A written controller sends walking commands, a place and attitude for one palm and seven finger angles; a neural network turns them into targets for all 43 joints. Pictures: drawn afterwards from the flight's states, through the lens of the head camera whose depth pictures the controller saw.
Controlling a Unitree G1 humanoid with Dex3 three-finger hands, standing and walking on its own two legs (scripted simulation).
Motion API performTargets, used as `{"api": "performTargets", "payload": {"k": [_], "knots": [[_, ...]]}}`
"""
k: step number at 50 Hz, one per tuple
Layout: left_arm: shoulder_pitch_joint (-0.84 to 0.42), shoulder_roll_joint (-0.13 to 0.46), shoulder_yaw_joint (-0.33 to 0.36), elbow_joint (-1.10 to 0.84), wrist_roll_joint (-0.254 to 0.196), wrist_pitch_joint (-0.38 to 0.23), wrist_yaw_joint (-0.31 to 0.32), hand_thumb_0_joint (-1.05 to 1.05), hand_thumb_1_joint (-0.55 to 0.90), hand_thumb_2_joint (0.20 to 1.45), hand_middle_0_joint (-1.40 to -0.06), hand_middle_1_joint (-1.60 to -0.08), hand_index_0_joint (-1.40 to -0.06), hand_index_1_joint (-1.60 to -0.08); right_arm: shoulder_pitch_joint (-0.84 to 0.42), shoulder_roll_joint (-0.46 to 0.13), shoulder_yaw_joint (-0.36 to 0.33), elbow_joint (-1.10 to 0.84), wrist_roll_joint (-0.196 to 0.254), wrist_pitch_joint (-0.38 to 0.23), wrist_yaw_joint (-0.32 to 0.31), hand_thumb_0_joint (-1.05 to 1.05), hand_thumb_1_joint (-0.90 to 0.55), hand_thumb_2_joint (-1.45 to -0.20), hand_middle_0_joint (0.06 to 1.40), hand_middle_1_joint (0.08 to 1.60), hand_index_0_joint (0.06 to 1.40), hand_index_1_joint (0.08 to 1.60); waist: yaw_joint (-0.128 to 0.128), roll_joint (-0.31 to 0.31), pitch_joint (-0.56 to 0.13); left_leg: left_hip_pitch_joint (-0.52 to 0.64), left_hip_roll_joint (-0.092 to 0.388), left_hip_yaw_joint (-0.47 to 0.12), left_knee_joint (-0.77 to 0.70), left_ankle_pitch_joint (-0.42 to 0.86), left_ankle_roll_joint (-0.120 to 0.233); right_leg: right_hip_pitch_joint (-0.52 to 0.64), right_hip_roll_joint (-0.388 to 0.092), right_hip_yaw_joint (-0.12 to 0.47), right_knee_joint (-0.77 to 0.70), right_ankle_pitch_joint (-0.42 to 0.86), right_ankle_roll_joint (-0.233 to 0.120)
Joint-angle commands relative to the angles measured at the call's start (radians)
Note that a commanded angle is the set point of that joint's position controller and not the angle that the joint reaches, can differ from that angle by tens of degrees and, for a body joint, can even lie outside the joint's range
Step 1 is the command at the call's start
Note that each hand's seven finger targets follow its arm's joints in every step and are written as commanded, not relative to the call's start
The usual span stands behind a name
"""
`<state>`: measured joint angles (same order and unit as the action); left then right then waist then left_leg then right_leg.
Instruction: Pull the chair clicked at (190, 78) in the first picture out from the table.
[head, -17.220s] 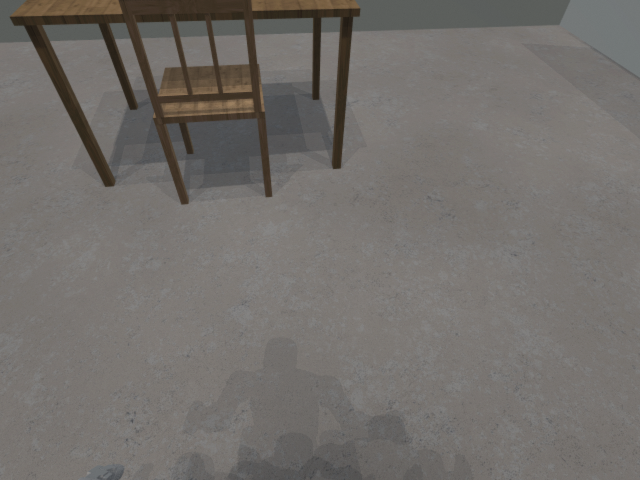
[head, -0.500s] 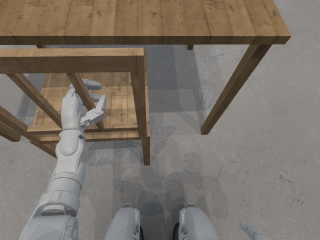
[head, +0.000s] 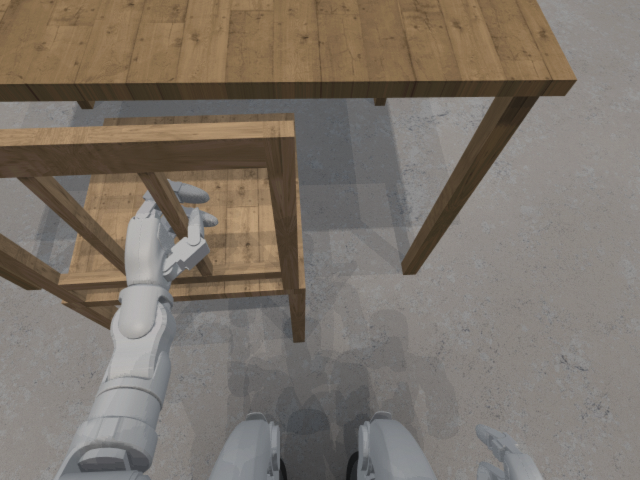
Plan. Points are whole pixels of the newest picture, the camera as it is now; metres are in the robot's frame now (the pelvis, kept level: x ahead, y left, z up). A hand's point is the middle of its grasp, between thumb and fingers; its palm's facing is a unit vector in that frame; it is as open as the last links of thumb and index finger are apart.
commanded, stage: hook a spindle and tug to test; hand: left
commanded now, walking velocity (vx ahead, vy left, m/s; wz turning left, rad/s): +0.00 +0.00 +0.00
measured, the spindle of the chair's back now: (95, 235) +0.41 +0.29 +0.00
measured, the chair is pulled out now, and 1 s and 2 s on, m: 0.02 0.10 0.19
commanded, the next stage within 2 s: step backward, pulling the chair out in 0.14 s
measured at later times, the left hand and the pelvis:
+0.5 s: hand (198, 251) +0.37 +0.15 +0.03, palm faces +0.08 -0.99 -0.13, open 4.9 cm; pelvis +0.01 +0.01 +0.08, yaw +0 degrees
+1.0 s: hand (208, 297) +0.32 +0.13 +0.03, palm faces +0.02 -0.99 -0.16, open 4.8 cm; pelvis -0.03 +0.00 +0.10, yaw +0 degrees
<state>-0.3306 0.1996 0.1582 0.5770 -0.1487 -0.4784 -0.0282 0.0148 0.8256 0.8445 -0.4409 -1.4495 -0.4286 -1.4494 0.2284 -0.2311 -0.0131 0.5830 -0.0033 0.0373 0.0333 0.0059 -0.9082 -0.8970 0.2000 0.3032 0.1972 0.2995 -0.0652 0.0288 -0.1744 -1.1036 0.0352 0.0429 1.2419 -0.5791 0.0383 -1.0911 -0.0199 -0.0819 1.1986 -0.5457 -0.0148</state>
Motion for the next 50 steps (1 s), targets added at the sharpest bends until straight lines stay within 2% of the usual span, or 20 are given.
{"api": "performTargets", "payload": {"k": [1,5,11,12,13,14,15,16,17,18,21,24,26,31,35,38,41,45,47,50], "knots": [[-0.096,0.075,-0.009,-0.223,0.007,-0.075,-0.029,0.0,0.9,0.9,-0.5,-1.45,-0.5,-1.45,0.078,-0.147,-0.059,-0.095,0.0,-0.03,-0.006,0.0,-0.9,-0.9,0.2,0.3,0.2,0.3,0.002,-0.002,-0.454,0.336,-0.012,-0.073,-0.133,0.563,-0.031,0.283,0.029,0.043,-0.107,0.486,-0.012],[-0.061,0.074,-0.01,-0.26,0.0,-0.078,-0.031,0.0,0.9,0.9,-0.5,-1.45,-0.5,-1.45,0.065,-0.142,-0.056,-0.103,0.002,-0.036,-0.007,0.0,-0.9,-0.9,0.2,0.3,0.2,0.3,0.008,0.016,-0.438,0.322,-0.014,-0.068,-0.137,0.554,-0.031,0.291,0.027,0.047,-0.106,0.492,-0.012],[-0.168,0.083,-0.007,-0.229,0.013,-0.09,-0.023,0.0,0.9,0.9,-0.5,-1.45,-0.5,-1.45,0.062,-0.15,-0.057,-0.082,-0.003,-0.046,-0.017,0.0,-0.9,-0.9,0.2,0.3,0.2,0.3,-0.02,0.009,-0.401,0.303,-0.013,-0.078,-0.122,0.481,-0.032,0.219,0.026,0.043,-0.095,0.421,-0.011],[-0.168,0.048,-0.035,-0.216,0.012,-0.089,-0.025,0.0,0.9,0.9,-0.5,-1.45,-0.5,-1.45,0.059,-0.146,-0.057,-0.082,-0.004,-0.048,-0.017,0.0,-0.9,-0.9,0.2,0.3,0.2,0.3,-0.022,0.013,-0.404,0.302,-0.017,-0.075,-0.116,0.474,-0.032,0.212,0.026,0.045,-0.095,0.414,-0.01],[-0.344,0.396,0.086,-0.415,0.115,0.025,0.063,0.0,0.9,0.9,-0.5,-1.45,-0.5,-1.45,0.117,-0.154,-0.059,-0.158,0.042,0.028,-0.053,0.0,-0.9,-0.9,0.2,0.3,0.2,0.3,0.025,0.054,-0.656,0.592,-0.001,-0.041,-0.32,0.448,-0.009,0.643,-0.044,0.156,-0.31,0.482,-0.021],[-0.353,0.354,0.064,-0.448,0.116,0.087,0.1,0.0,0.9,0.9,-0.5,-1.45,-0.5,-1.45,0.141,-0.136,-0.055,-0.191,0.047,0.043,-0.084,0.0,-0.9,-0.9,0.2,0.3,0.2,0.3,0.005,0.103,-0.614,0.646,-0.015,-0.033,-0.359,0.482,-0.005,0.691,-0.041,0.143,-0.358,0.616,-0.016],[-0.242,0.272,0.02,-0.351,0.119,0.15,0.117,0.0,0.9,0.9,-0.5,-1.45,-0.5,-1.45,0.104,-0.132,-0.044,-0.175,0.052,0.055,-0.102,0.0,-0.9,-0.9,0.2,0.3,0.2,0.3,-0.001,0.096,-0.541,0.634,-0.006,-0.045,-0.388,0.516,-0.009,0.667,-0.049,0.13,-0.365,0.674,-0.014],[-0.154,0.191,-0.039,-0.251,0.123,0.202,0.12,0.0,0.9,0.9,-0.5,-1.45,-0.5,-1.45,0.098,-0.123,-0.037,-0.161,0.054,0.07,-0.116,0.0,-0.9,-0.9,0.2,0.3,0.2,0.3,-0.009,0.041,-0.46,0.62,0.01,-0.06,-0.423,0.521,-0.01,0.655,-0.054,0.114,-0.378,0.671,-0.007],[-0.107,0.16,-0.07,-0.151,0.128,0.245,0.125,0.0,0.9,0.9,-0.5,-1.45,-0.5,-1.45,0.098,-0.124,-0.034,-0.137,0.056,0.083,-0.124,0.0,-0.9,-0.9,0.2,0.3,0.2,0.3,-0.014,-0.024,-0.375,0.578,0.018,-0.045,-0.434,0.483,-0.005,0.682,-0.067,0.129,-0.423,0.692,0.008],[-0.131,0.151,-0.09,-0.11,0.127,0.267,0.127,0.0,0.9,0.9,-0.5,-1.45,-0.5,-1.45,0.096,-0.13,-0.027,-0.124,0.059,0.092,-0.134,0.0,-0.9,-0.9,0.2,0.3,0.2,0.3,-0.019,-0.069,-0.324,0.566,0.03,-0.059,-0.48,0.473,-0.006,0.715,-0.084,0.125,-0.437,0.724,0.01],[-0.205,0.163,-0.088,0.006,0.124,0.272,0.14,0.0,0.9,0.9,-0.5,-1.45,-0.5,-1.45,0.072,-0.141,-0.015,-0.098,0.058,0.096,-0.154,0.0,-0.9,-0.9,0.2,0.3,0.2,0.3,-0.007,-0.017,-0.227,0.638,0.072,-0.09,-0.582,0.562,-0.002,0.732,-0.091,0.112,-0.505,0.71,0.02],[-0.27,0.17,-0.092,0.094,0.129,0.26,0.14,0.0,0.9,0.9,-0.5,-1.45,-0.5,-1.45,0.086,-0.151,-0.02,-0.074,0.051,0.095,-0.165,0.0,-0.9,-0.9,0.2,0.3,0.2,0.3,-0.003,0.061,-0.218,0.753,0.111,-0.121,-0.622,0.837,-0.007,0.756,-0.09,0.104,-0.53,0.806,0.017],[-0.255,0.139,-0.109,0.144,0.128,0.251,0.129,0.0,0.9,0.9,-0.5,-1.45,-0.5,-1.45,0.09,-0.145,-0.021,-0.065,0.046,0.095,-0.161,0.0,-0.9,-0.9,0.2,0.3,0.2,0.3,0.004,0.114,-0.208,0.847,0.143,-0.15,-0.645,0.969,-0.004,0.734,-0.071,0.1,-0.545,0.702,0.016],[-0.235,0.123,-0.108,0.145,0.127,0.224,0.114,0.0,0.9,0.9,-0.5,-1.45,-0.5,-1.45,0.051,-0.135,-0.029,-0.064,0.028,0.078,-0.144,0.0,-0.9,-0.9,0.2,0.3,0.2,0.3,0.02,0.194,-0.165,0.974,0.198,-0.178,-0.717,1.04,0.013,0.706,-0.036,0.09,-0.56,0.42,0.012],[-0.171,0.14,-0.084,0.113,0.132,0.212,0.114,0.0,0.9,0.9,-0.5,-1.45,-0.5,-1.45,0.045,-0.137,-0.032,-0.062,0.018,0.064,-0.135,0.0,-0.9,-0.9,0.2,0.3,0.2,0.3,0.028,0.163,-0.178,0.99,0.199,-0.155,-0.696,1.085,0.008,0.772,-0.047,0.102,-0.614,0.557,0.004],[-0.162,0.145,-0.085,0.1,0.125,0.209,0.117,0.0,0.9,0.9,-0.5,-1.45,-0.5,-1.45,0.053,-0.138,-0.039,-0.063,0.031,0.062,-0.142,0.0,-0.9,-0.9,0.2,0.3,0.2,0.3,0.016,0.043,-0.218,0.928,0.164,-0.108,-0.663,0.946,-0.025,0.874,-0.091,0.131,-0.655,0.859,-0.014],[-0.18,0.16,-0.09,0.128,0.125,0.206,0.127,0.0,0.9,0.9,-0.5,-1.45,-0.5,-1.45,0.06,-0.141,-0.038,-0.049,0.04,0.059,-0.156,0.0,-0.9,-0.9,0.2,0.3,0.2,0.3,0.007,0.026,-0.24,0.872,0.12,-0.073,-0.655,0.774,-0.05,0.922,-0.155,0.17,-0.65,1.017,-0.038],[-0.23,0.171,-0.105,0.153,0.123,0.206,0.135,0.0,0.9,0.9,-0.5,-1.45,-0.5,-1.45,0.049,-0.147,-0.033,-0.03,0.047,0.054,-0.17,0.0,-0.9,-0.9,0.2,0.3,0.2,0.3,0.005,0.035,-0.226,0.865,0.101,-0.073,-0.684,0.68,-0.045,0.905,-0.156,0.166,-0.673,0.942,-0.021],[-0.243,0.153,-0.124,0.167,0.119,0.207,0.135,0.0,0.9,0.9,-0.5,-1.45,-0.5,-1.45,0.036,-0.143,-0.028,-0.027,0.05,0.052,-0.172,0.0,-0.9,-0.9,0.2,0.3,0.2,0.3,0.007,0.012,-0.207,0.858,0.103,-0.086,-0.706,0.656,-0.035,0.888,-0.138,0.154,-0.686,0.847,-0.006],[-0.265,0.153,-0.13,0.174,0.116,0.207,0.138,0.0,0.9,0.9,-0.5,-1.45,-0.5,-1.45,0.021,-0.148,-0.024,-0.021,0.054,0.045,-0.177,0.0,-0.9,-0.9,0.2,0.3,0.2,0.3,0.015,0.041,-0.187,0.855,0.117,-0.11,-0.752,0.628,-0.02,0.867,-0.107,0.136,-0.69,0.701,0.007]]}}
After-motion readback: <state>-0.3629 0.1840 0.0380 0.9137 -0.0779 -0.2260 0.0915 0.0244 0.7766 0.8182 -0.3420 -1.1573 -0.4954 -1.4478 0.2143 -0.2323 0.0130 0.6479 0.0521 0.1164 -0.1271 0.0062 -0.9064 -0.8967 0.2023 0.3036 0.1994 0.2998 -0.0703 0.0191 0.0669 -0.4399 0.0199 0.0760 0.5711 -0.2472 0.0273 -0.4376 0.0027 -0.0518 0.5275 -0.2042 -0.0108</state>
